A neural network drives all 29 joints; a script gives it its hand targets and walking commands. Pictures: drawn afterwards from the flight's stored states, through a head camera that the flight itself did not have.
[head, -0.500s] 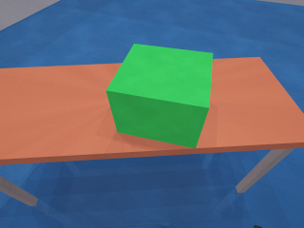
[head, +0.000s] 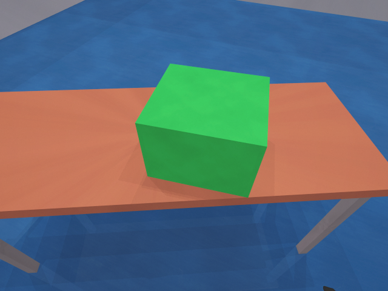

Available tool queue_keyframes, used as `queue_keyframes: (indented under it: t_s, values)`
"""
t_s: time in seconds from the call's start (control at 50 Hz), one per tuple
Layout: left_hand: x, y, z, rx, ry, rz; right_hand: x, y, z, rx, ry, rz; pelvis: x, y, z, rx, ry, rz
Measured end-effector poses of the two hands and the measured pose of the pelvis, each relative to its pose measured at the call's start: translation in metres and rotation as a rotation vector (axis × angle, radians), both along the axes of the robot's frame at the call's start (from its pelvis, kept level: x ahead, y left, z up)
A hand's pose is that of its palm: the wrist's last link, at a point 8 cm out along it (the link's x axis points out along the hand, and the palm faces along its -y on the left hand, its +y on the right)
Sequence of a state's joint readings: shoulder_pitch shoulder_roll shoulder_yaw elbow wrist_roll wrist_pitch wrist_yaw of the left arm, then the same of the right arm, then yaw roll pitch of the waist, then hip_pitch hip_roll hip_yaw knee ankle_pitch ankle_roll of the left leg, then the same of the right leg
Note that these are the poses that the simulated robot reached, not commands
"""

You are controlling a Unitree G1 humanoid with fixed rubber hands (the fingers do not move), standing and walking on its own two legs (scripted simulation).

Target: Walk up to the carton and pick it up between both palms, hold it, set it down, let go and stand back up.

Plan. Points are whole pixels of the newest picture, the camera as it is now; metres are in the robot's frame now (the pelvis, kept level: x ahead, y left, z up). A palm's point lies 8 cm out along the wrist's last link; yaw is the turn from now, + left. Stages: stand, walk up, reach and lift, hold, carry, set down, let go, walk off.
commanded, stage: walk up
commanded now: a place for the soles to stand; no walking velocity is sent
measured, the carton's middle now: (207, 127) +0.55 -0.04 +0.01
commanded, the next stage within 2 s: none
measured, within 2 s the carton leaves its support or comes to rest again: neither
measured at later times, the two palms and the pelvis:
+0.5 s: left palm out of the picture +0.07 +0.29 -0.11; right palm out of the picture +0.10 -0.32 -0.09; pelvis +0.01 -0.01 +0.00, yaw -1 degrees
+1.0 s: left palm out of the picture +0.07 +0.26 -0.11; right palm out of the picture +0.06 -0.37 -0.10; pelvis +0.00 -0.06 -0.01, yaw -1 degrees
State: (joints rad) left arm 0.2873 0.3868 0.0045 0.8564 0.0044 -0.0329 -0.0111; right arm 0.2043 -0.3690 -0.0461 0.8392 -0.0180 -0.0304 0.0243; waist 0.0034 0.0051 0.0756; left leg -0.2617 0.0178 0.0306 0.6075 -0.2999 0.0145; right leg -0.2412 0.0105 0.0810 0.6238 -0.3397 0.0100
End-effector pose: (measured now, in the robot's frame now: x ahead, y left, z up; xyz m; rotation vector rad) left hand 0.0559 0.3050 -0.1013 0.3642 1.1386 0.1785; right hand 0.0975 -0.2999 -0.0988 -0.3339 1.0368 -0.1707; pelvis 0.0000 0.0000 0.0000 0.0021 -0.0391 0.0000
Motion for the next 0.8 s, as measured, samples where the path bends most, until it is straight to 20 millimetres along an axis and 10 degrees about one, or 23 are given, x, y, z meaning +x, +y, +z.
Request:
queue_keyframes:
  t_s: [0.46, 0.8]
  values:
    - [0.018, -0.008, -0.007, 0.0, -0.024, -0.011, 0.008, -0.015, 0.006, -0.026, -0.013, -0.01, 0.012, -0.01, -0.003, 0.004, -0.016, -0.007]
    - [0.009, 0.005, -0.008, -0.012, -0.01, -0.019, -0.031, -0.014, 0.014, -0.052, 0.009, -0.028, 0.001, -0.005, 0.0, -0.016, -0.043, -0.01]
